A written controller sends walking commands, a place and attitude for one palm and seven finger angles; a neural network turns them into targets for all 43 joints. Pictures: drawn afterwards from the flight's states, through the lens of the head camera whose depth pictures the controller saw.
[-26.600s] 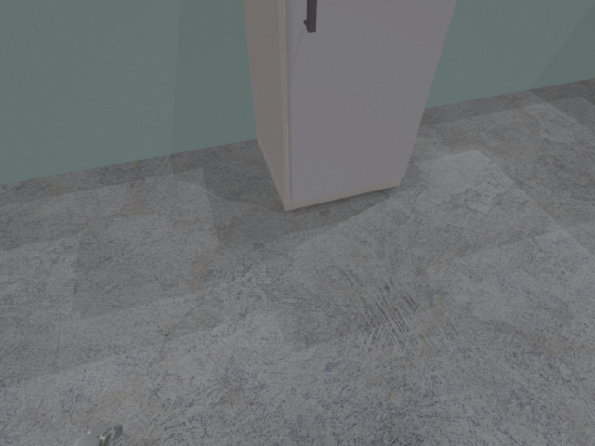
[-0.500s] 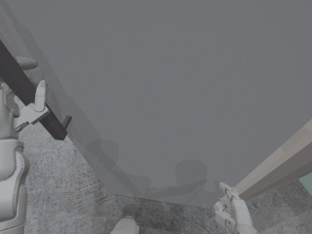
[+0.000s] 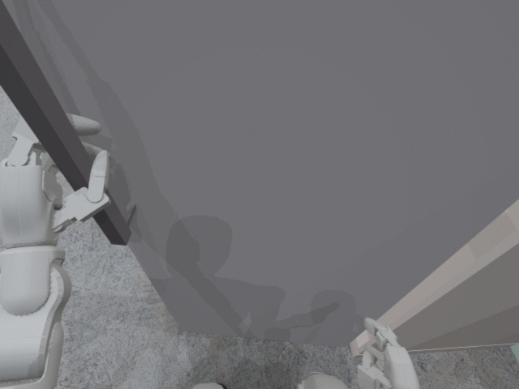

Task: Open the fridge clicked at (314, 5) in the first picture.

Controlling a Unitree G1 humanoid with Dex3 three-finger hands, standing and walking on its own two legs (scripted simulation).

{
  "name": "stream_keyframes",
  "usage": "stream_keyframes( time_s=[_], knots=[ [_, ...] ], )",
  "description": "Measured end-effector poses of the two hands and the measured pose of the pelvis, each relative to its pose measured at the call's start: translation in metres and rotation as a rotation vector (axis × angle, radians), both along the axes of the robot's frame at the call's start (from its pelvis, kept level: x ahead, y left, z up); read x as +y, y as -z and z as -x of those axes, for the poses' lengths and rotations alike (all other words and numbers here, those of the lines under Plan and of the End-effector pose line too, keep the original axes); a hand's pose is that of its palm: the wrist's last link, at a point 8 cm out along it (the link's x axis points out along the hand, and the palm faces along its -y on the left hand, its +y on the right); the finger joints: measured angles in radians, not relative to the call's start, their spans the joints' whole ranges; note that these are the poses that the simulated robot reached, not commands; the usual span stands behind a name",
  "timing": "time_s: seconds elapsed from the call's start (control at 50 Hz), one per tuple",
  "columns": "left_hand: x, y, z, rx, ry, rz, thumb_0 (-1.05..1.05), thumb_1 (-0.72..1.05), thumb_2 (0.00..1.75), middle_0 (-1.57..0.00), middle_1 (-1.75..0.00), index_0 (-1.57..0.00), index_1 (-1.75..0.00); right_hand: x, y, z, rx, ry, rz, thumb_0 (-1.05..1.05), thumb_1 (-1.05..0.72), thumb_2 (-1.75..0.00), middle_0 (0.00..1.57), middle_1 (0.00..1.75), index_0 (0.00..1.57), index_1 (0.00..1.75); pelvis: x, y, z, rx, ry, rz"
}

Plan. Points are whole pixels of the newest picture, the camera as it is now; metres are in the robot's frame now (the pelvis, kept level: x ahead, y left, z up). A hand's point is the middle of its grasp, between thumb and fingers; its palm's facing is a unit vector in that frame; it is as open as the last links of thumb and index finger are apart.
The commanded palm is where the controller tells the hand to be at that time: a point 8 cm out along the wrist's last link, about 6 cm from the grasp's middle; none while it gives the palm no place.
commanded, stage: stop walking and hold the door back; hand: left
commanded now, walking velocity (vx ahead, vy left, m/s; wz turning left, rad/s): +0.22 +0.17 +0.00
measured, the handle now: (78, 139) +0.32 +0.22 +0.24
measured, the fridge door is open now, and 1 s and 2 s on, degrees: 81 79 77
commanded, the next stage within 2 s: loosen the grip on the handle in 1.30 s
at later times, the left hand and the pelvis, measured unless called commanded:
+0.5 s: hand (100, 179) +0.30 +0.20 +0.20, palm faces +0.30 -0.93 -0.20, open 5.7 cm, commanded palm +0.27 +0.26 +0.18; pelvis -0.11 -0.01 -0.01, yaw +6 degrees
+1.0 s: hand (104, 171) +0.31 +0.21 +0.20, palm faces +0.26 -0.95 -0.19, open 5.5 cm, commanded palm +0.27 +0.27 +0.18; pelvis -0.11 -0.01 -0.01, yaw +2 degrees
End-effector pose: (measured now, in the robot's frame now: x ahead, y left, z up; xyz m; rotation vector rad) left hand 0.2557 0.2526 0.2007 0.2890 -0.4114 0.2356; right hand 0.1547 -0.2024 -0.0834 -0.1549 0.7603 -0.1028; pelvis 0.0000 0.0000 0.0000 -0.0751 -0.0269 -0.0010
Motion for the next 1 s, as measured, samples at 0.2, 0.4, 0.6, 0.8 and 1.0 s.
stream_keyframes(
  time_s=[0.2,0.4,0.6,0.8,1.0],
  knots=[
    [-0.01,0.0,0.041,0.008,-0.153,-0.011,-0.11,0.6,0.82,-0.49,-1.44,-0.35,-1.37,-0.046,0.029,0.021,0.046,-0.122,0.035,0.01,-0.9,-0.9,0.21,0.3,0.21,0.3,-0.044,0.012,0.054,-0.017,-0.056,-0.089],
    [-0.005,-0.007,0.009,0.139,-0.115,0.008,-0.13,0.59,0.83,-0.47,-1.42,-0.43,-1.4,-0.11,0.007,0.079,0.078,0.003,0.187,0.01,-0.91,-0.9,0.2,0.29,0.21,0.3,-0.035,0.001,0.092,0.019,-0.12,-0.139],
    [-0.005,-0.004,-0.014,0.129,-0.029,0.105,-0.07,0.66,0.8,-0.46,-1.41,-0.4,-1.4,-0.065,0.016,0.161,0.186,0.093,0.125,0.01,-0.91,-0.9,0.2,0.29,0.2,0.3,-0.011,0.0,0.11,0.019,-0.094,-0.053],
    [-0.003,-0.004,-0.021,0.115,-0.057,0.024,-0.11,0.64,0.78,-0.46,-1.41,-0.38,-1.4,-0.049,0.055,0.177,0.294,0.065,0.031,0.0,-0.93,-0.9,0.21,0.3,0.21,0.3,-0.024,0.016,0.11,0.015,-0.059,-0.045],
    [-0.001,-0.001,-0.024,0.106,-0.005,0.07,-0.11,0.65,0.76,-0.46,-1.41,-0.43,-1.4,-0.075,0.017,0.139,0.117,0.096,0.17,0.01,-0.91,-0.9,0.21,0.29,0.21,0.3,-0.006,0.012,0.111,0.003,-0.044,-0.06]
  ],
)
